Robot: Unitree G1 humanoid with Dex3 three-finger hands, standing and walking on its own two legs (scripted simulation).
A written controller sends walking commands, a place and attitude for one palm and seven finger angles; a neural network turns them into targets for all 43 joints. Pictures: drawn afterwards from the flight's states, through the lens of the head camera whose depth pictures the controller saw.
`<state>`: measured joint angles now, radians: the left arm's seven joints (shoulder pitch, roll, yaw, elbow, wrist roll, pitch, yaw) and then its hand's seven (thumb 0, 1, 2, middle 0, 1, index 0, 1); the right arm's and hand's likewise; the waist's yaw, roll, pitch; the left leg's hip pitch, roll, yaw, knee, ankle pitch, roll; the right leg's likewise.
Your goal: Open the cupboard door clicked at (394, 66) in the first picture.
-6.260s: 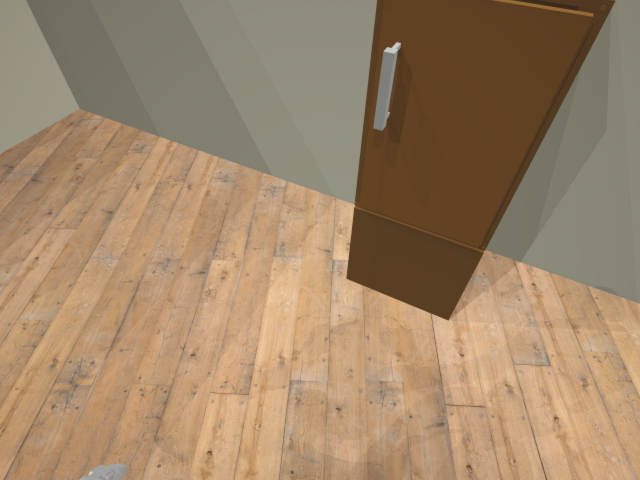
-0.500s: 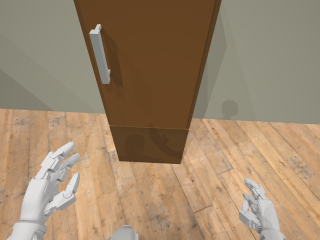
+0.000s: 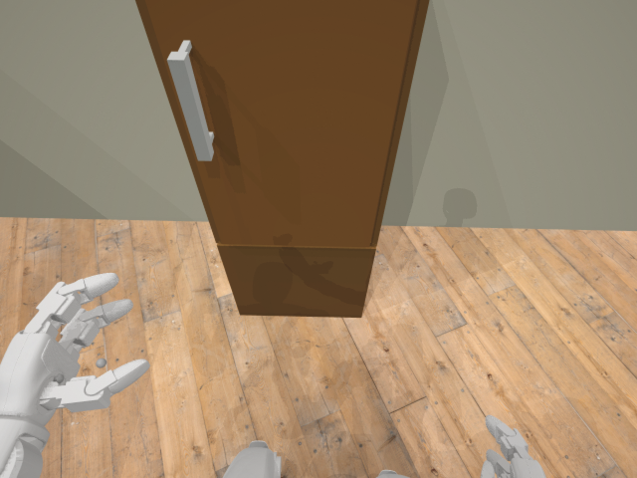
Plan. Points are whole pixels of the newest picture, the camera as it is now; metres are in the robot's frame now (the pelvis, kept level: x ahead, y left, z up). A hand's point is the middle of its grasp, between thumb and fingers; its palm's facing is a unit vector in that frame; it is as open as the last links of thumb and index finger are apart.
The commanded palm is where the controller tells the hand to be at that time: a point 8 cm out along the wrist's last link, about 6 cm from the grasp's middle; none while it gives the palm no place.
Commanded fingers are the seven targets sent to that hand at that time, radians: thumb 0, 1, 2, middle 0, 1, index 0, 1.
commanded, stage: raise the hand with hooked fingers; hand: left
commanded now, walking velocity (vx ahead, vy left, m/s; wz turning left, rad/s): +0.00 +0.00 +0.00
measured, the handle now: (196, 104) +0.62 +0.23 +0.12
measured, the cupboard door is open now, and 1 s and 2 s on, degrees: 0 0 0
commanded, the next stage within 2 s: move the hooked fingers beside the handle in 1.28 s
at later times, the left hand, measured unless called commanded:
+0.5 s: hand (58, 310) +0.27 +0.29 +0.11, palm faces +0.05 -1.00 -0.05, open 13.7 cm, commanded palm +0.24 +0.34 +0.12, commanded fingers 0.00 -0.50 0.30 -0.30 -1.20 -0.30 -1.20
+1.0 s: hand (62, 264) +0.31 +0.29 +0.14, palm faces +0.04 -1.00 -0.03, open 14.0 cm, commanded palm +0.28 +0.33 +0.14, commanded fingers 0.00 -0.50 0.30 -0.30 -1.20 -0.30 -1.20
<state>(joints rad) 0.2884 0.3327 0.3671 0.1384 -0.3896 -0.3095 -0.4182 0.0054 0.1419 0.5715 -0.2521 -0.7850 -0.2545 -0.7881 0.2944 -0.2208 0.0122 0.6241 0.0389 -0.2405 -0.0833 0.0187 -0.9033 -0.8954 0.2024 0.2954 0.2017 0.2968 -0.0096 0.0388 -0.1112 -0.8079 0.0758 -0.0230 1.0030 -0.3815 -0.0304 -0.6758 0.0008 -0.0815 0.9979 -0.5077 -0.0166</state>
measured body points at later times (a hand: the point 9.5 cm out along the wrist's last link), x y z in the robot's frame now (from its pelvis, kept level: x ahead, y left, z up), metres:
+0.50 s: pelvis +0.01 +0.03 +0.02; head +0.04 +0.04 +0.47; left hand +0.26 +0.34 +0.11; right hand +0.20 -0.20 -0.04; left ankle +0.06 +0.14 -0.67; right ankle +0.00 -0.11 -0.67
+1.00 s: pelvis +0.02 +0.01 +0.04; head +0.04 +0.01 +0.49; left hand +0.30 +0.34 +0.14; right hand +0.17 -0.24 -0.04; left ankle +0.06 +0.14 -0.67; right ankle +0.00 -0.11 -0.67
